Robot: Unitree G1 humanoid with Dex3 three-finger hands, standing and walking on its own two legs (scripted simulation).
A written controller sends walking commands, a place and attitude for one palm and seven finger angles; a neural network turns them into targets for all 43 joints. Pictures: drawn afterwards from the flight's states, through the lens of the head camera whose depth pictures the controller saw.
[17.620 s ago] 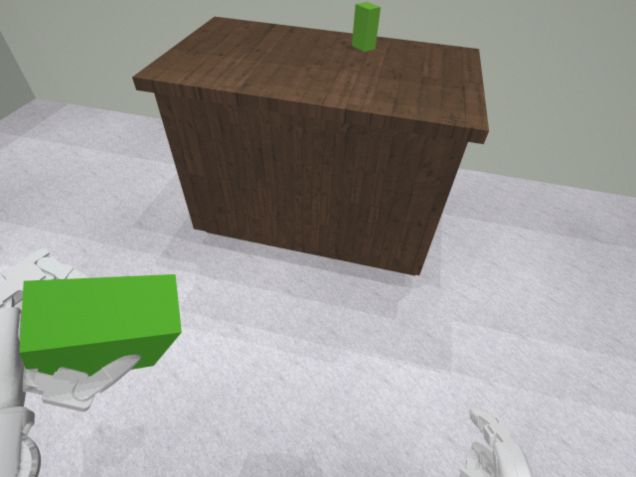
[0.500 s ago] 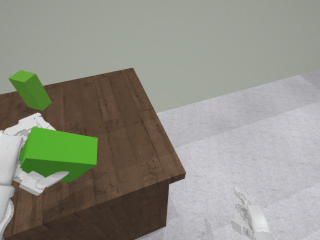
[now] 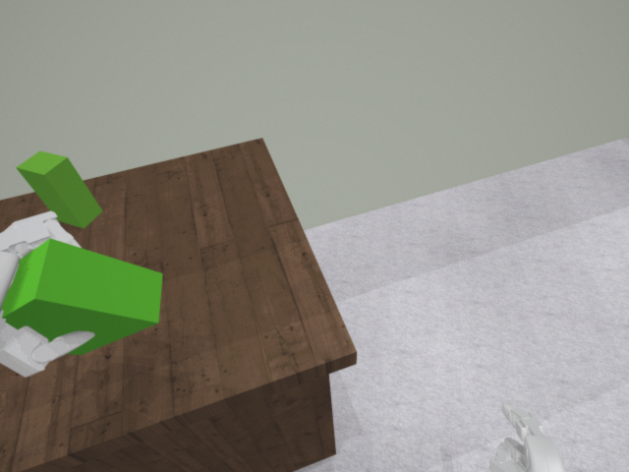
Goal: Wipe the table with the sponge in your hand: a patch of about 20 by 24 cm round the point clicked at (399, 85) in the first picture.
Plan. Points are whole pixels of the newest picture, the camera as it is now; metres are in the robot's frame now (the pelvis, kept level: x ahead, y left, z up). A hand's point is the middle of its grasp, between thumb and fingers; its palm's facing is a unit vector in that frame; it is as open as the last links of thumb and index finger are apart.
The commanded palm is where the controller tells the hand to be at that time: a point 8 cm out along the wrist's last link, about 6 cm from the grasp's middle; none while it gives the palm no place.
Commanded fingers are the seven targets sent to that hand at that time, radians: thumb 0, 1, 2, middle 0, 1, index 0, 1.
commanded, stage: turn the palm down, sponge in hand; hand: left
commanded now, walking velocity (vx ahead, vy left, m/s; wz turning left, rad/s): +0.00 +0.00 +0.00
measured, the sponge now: (85, 309) +0.23 +0.27 +0.15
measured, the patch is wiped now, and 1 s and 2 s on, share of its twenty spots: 0.00 0.00 0.00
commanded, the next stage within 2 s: move the sponge above the wiping area in 1.38 s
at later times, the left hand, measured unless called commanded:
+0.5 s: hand (11, 294) +0.22 +0.33 +0.18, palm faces +0.22 -0.26 -0.94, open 9.4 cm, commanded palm +0.18 +0.32 +0.23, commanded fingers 0.00 0.10 1.30 -1.20 -1.60 -1.20 -1.60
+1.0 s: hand (22, 292) +0.23 +0.32 +0.18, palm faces +0.11 -0.05 -0.99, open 9.4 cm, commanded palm +0.19 +0.31 +0.24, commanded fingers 0.00 0.10 1.30 -1.20 -1.60 -1.20 -1.60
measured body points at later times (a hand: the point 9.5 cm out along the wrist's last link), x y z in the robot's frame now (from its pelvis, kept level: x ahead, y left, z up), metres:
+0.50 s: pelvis +0.00 +0.04 +0.01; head -0.01 +0.00 +0.46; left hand +0.20 +0.34 +0.23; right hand +0.24 -0.16 -0.06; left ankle +0.01 +0.14 -0.72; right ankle +0.01 -0.08 -0.72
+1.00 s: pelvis -0.01 +0.03 +0.02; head +0.00 -0.01 +0.46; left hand +0.22 +0.32 +0.23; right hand +0.26 -0.15 -0.06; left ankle +0.01 +0.14 -0.72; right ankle +0.01 -0.08 -0.72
